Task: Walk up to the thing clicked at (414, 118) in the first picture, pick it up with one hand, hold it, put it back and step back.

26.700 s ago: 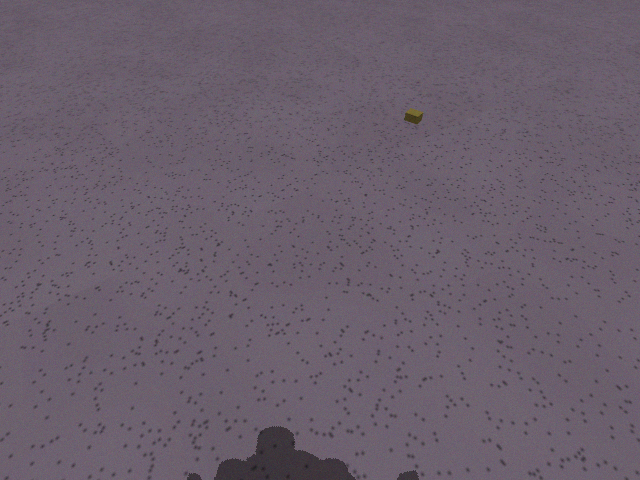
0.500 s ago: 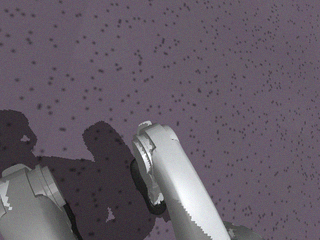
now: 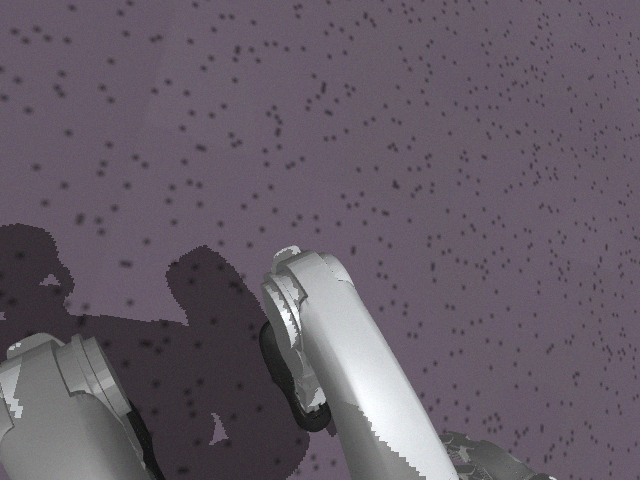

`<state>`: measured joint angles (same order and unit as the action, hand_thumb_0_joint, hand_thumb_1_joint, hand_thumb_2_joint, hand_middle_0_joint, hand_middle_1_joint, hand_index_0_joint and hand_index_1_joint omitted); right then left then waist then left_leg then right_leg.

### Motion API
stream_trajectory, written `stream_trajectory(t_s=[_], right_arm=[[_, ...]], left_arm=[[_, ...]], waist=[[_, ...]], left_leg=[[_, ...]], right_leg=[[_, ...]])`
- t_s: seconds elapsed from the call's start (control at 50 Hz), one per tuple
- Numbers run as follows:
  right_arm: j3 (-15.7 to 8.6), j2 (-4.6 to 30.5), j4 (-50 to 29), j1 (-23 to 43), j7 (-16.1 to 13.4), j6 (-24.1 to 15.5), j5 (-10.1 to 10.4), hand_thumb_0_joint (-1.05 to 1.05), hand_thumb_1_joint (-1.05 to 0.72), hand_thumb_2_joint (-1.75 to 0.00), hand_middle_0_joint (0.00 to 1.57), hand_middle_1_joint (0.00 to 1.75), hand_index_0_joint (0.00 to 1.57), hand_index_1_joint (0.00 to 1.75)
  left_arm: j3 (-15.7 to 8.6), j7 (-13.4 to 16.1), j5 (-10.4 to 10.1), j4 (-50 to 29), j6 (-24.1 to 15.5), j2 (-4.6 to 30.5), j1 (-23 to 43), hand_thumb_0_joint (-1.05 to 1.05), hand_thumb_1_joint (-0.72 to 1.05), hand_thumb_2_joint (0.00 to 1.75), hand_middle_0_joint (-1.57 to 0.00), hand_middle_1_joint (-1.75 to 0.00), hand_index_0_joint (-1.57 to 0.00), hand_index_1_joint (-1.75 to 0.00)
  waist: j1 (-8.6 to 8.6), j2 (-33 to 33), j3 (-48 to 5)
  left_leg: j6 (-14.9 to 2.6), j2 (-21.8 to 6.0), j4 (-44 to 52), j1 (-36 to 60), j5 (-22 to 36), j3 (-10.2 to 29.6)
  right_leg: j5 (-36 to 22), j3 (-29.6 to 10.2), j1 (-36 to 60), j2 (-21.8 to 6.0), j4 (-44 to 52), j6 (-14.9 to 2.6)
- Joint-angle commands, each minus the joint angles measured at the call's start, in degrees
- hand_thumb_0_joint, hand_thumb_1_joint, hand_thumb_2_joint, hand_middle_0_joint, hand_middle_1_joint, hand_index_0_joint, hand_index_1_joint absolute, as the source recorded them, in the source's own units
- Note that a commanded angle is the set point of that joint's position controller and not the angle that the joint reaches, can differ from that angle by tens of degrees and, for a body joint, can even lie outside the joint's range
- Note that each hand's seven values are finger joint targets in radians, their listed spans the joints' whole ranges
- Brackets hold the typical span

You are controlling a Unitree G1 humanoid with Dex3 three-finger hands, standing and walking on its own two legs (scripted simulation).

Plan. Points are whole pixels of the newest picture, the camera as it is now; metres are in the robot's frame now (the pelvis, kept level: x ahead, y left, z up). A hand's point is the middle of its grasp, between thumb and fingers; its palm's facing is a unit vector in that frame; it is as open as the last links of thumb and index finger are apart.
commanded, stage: approach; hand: left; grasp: from above
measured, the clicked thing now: out of the picture +0.45 +0.32 -0.32
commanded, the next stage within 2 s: none
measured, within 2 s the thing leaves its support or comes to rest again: neither
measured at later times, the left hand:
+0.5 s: hand out of the picture +0.44 +0.31 -0.22, palm faces -0.04 -0.46 -0.89, open 13.1 cm
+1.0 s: hand out of the picture +0.45 +0.32 -0.23, palm faces +0.02 -0.47 -0.88, open 13.0 cm
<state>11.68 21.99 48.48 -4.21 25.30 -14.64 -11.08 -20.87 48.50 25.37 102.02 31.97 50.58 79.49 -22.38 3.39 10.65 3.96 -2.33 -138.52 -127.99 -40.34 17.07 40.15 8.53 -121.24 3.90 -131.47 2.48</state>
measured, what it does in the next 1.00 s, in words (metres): stands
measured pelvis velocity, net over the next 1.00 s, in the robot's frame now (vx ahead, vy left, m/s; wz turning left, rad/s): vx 0.00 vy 0.00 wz -0.01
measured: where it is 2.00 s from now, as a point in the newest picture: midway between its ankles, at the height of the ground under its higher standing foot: (228, 432)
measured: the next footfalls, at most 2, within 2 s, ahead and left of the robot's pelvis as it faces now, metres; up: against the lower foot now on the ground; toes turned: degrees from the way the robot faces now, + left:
none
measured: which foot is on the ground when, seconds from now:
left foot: down 0.00-1.00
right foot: down 0.00-1.00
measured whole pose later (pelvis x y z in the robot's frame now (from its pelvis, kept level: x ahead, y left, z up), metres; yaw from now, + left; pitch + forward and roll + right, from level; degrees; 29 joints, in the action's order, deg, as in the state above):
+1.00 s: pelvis +0.00 +0.00 -0.01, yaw -1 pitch +28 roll -12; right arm 13.4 23.1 47.8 -5.0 25.3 -15.1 -11.8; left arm -21.7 47.9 25.2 98.2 29.8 51.9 75.8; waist -22.3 5.3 13.6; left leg 4.3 -1.9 -140.5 -129.4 -40.1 17.8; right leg 39.8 8.9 -122.2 3.9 -132.8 2.9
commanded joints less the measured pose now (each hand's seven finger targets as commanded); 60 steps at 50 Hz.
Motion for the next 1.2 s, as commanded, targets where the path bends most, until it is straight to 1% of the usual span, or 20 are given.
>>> stream_trajectory(t_s=[0.0,0.1,0.12,0.18,0.24,0.26,0.3,0.34,0.44,0.5,0.54,0.58,0.68,0.74,0.8,0.88,0.92,1.04,1.12,1.18], right_arm=[[-3.9,19.4,1.6,-12.9,0.2,0.9,-0.6,0.0,-0.89,-0.89,0.2,0.3,0.2,0.3],[-3.2,19.0,0.8,-12.2,0.6,1.7,-0.8,0.0,-0.89,-0.89,0.2,0.3,0.2,0.3],[-3.0,18.8,-0.9,-10.8,0.5,1.7,-0.8,0.0,-0.89,-0.89,0.2,0.3,0.2,0.3],[-3.2,18.2,1.0,-11.7,0.7,1.6,-0.5,0.0,-0.89,-0.89,0.2,0.3,0.2,0.3],[-3.3,18.2,0.9,-13.6,0.9,1.6,-0.1,0.0,-0.89,-0.89,0.2,0.3,0.2,0.3],[-3.5,18.6,0.4,-14.5,0.9,1.6,0.5,0.0,-0.89,-0.89,0.2,0.3,0.2,0.3],[-3.8,18.1,1.0,-14.2,0.8,1.5,0.5,0.0,-0.89,-0.89,0.2,0.3,0.2,0.3],[-3.6,17.5,1.9,-14.6,0.7,1.2,0.5,0.0,-0.89,-0.89,0.2,0.3,0.2,0.3],[-3.8,17.4,2.4,-15.0,-0.1,0.8,0.7,0.0,-0.89,-0.89,0.2,0.3,0.2,0.3],[-3.5,17.5,2.9,-15.3,-0.5,0.2,0.3,0.0,-0.88,-0.89,0.2,0.3,0.2,0.3],[-3.6,17.7,3.1,-13.4,-0.6,-0.3,-0.2,0.0,-0.88,-0.89,0.2,0.3,0.2,0.3],[-3.3,17.8,2.9,-14.7,-0.5,-0.7,-0.2,0.0,-0.88,-0.89,0.2,0.3,0.2,0.3],[-2.3,19.0,2.4,-13.0,-0.3,-1.3,-0.9,0.0,-0.89,-0.89,0.2,0.3,0.2,0.3],[-1.7,19.1,2.3,-11.8,-0.4,-1.3,-1.2,0.0,-0.89,-0.89,0.2,0.3,0.2,0.3],[-1.2,18.9,2.1,-11.3,-0.3,-0.9,-1.5,0.0,-0.89,-0.89,0.2,0.3,0.2,0.3],[-1.4,18.9,1.7,-12.4,-0.3,-0.5,-1.0,0.0,-0.89,-0.89,0.2,0.3,0.2,0.3],[-2.0,18.7,1.7,-13.5,-0.1,-0.5,-0.7,0.0,-0.89,-0.89,0.2,0.3,0.2,0.3],[-3.5,18.8,1.1,-16.5,0.7,0.0,1.1,0.0,-0.89,-0.89,0.2,0.3,0.2,0.3],[-4.0,18.4,0.8,-15.3,0.7,0.4,1.2,0.0,-0.89,-0.89,0.2,0.3,0.2,0.3],[-3.8,18.0,1.2,-14.9,0.6,0.5,0.7,0.0,-0.89,-0.89,0.2,0.3,0.2,0.3]], left_arm=[[0.4,3.5,0.3,-5.0,0.0,10.3,13.1,0.0,-0.41,0.91,-0.18,-0.84,-0.15,-0.87],[-0.7,4.8,1.4,-9.1,-1.0,13.8,13.3,0.0,-0.42,0.91,-0.17,-0.85,-0.14,-0.88],[-1.7,4.9,0.7,-9.5,-1.0,14.5,12.3,0.0,-0.43,0.93,-0.17,-0.84,-0.14,-0.87],[0.0,3.2,0.4,-12.1,-1.3,11.8,12.0,0.0,-0.44,0.93,-0.15,-0.85,-0.13,-0.88],[0.9,1.7,1.1,-13.7,-1.6,10.8,11.1,0.0,-0.39,0.93,-0.21,-0.8,-0.17,-0.84],[0.0,1.5,1.5,-14.5,-1.7,11.5,10.6,0.0,-0.37,0.92,-0.22,-0.79,-0.19,-0.83],[1.1,0.7,1.6,-15.1,-1.6,10.3,11.5,0.0,-0.34,0.9,-0.23,-0.81,-0.2,-0.84],[2.3,-0.2,2.5,-14.3,-1.5,8.8,11.3,0.0,-0.35,0.88,-0.22,-0.8,-0.19,-0.82],[2.5,-0.3,4.3,-8.9,-2.3,7.6,10.6,0.0,-0.29,0.85,-0.25,-0.79,-0.23,-0.81],[2.5,-0.1,4.7,-6.1,-3.0,7.5,10.0,0.0,-0.32,0.88,-0.23,-0.79,-0.2,-0.81],[2.3,0.0,3.6,-5.7,-3.3,7.7,9.9,0.0,-0.28,0.87,-0.25,-0.8,-0.23,-0.82],[1.3,0.9,3.8,-3.8,-3.9,8.5,9.6,0.0,-0.28,0.84,-0.25,-0.78,-0.23,-0.8],[0.3,2.5,0.5,-4.2,-4.3,9.8,10.6,0.0,-0.28,0.85,-0.26,-0.79,-0.24,-0.81],[-0.8,3.4,1.2,-5.8,-4.3,13.2,12.0,0.0,-0.27,0.84,-0.27,-0.77,-0.25,-0.8],[-0.6,3.7,1.6,-7.6,-3.8,13.8,13.0,0.0,-0.31,0.83,-0.23,-0.8,-0.21,-0.81],[-0.2,3.0,1.8,-9.1,-3.1,13.4,13.4,0.0,-0.33,0.89,-0.23,-0.81,-0.2,-0.83],[1.8,1.4,1.2,-10.1,-2.6,10.0,13.0,0.0,-0.36,0.91,-0.21,-0.82,-0.18,-0.85],[3.1,-0.1,1.7,-11.3,-1.1,6.5,10.5,0.0,-0.33,0.86,-0.21,-0.82,-0.2,-0.84],[2.0,0.2,3.1,-10.0,-1.0,8.2,9.2,0.0,-0.31,0.83,-0.22,-0.8,-0.21,-0.81],[1.6,0.6,3.8,-8.9,-1.8,8.6,9.1,0.0,-0.27,0.8,-0.25,-0.78,-0.24,-0.8]], waist=[[-4.02,-19.6,-36.2],[-2.69,-24.3,-38.8],[-2.42,-25.2,-39.0],[-2.83,-26.2,-38.7],[-2.39,-27.2,-43.0],[-1.84,-26.9,-45.7],[-2.45,-26.4,-45.8],[-3.04,-26.0,-44.8],[-3.41,-23.8,-40.0],[-4.12,-21.5,-37.4],[-4.17,-20.1,-34.9],[-4.2,-19.9,-35.9],[-4.53,-20.6,-35.0],[-4.03,-22.7,-35.3],[-4.04,-25.5,-36.4],[-3.8,-26.6,-38.3],[-4.39,-27.4,-38.9],[-3.05,-26.6,-43.7],[-2.23,-25.0,-40.6],[-2.75,-23.5,-38.3]], left_leg=[[-5.77,-0.4,11.2,25.6,8.8,-7.1],[-5.31,-0.9,11.3,27.0,8.9,-8.0],[-5.32,-0.8,10.9,27.8,9.9,-8.3],[-5.12,-0.9,11.0,25.9,8.8,-8.9],[-4.54,-1.3,10.6,27.2,12.5,-9.1],[-4.45,-1.6,10.4,27.8,13.8,-9.0],[-4.51,-1.4,10.4,26.7,14.1,-9.5],[-4.48,-1.4,10.3,26.8,12.6,-9.0],[-4.39,-1.5,12.6,25.7,7.5,-7.1],[-4.66,-1.1,12.1,24.8,6.5,-6.9],[-4.99,-0.8,12.0,24.3,6.0,-6.9],[-4.97,-0.9,11.9,24.8,5.9,-6.5],[-5.15,-0.6,11.1,25.9,6.8,-6.5],[-5.16,-0.5,10.4,26.7,7.5,-7.2],[-4.91,-0.8,10.2,27.9,8.1,-7.9],[-4.52,-1.2,10.5,27.5,9.0,-8.3],[-4.12,-1.2,10.8,28.2,10.6,-8.2],[-3.92,-1.4,11.2,29.0,14.3,-8.0],[-4.27,-1.4,12.5,27.4,11.1,-6.9],[-4.63,-1.3,12.7,25.8,8.8,-7.0]], right_leg=[[-17.8,6.9,20.1,-0.2,13.5,-1.3],[-18.8,6.6,22.4,0.1,13.6,-1.65],[-19.6,6.5,22.4,-0.3,13.4,-1.55],[-18.5,6.3,22.6,0.0,13.8,-1.42],[-21.8,5.9,24.4,0.6,13.8,-1.24],[-23.2,5.6,25.8,1.0,14.2,-1.18],[-23.9,5.5,26.5,0.8,14.0,-0.8],[-21.6,5.9,23.6,0.8,13.6,-1.24],[-15.8,6.5,18.2,0.7,13.3,-2.48],[-14.3,6.3,17.3,1.0,14.0,-2.35],[-13.5,6.7,16.5,0.5,14.0,-2.07],[-13.5,6.4,17.0,0.8,14.5,-2.23],[-15.1,7.1,18.4,0.2,13.1,-1.94],[-16.1,6.9,19.2,-0.4,12.8,-1.96],[-17.4,6.7,19.9,-0.4,12.8,-2.15],[-18.6,6.4,21.4,-0.1,13.4,-2.07],[-20.0,6.7,21.4,0.1,13.3,-1.64],[-23.3,6.5,22.3,1.0,13.1,-1.76],[-19.9,6.7,18.9,0.6,12.8,-2.16],[-17.8,6.6,18.6,0.7,13.3,-2.17]])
